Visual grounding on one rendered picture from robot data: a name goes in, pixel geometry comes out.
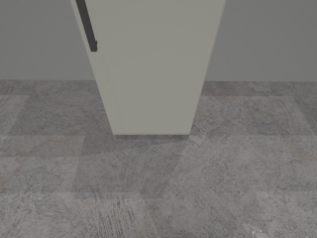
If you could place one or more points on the fridge door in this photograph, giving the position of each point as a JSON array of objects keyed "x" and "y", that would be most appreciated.
[{"x": 151, "y": 60}]

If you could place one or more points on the handle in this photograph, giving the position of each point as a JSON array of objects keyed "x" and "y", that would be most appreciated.
[{"x": 83, "y": 12}]

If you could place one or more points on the robot right hand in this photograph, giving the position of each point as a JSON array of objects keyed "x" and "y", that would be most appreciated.
[{"x": 253, "y": 231}]

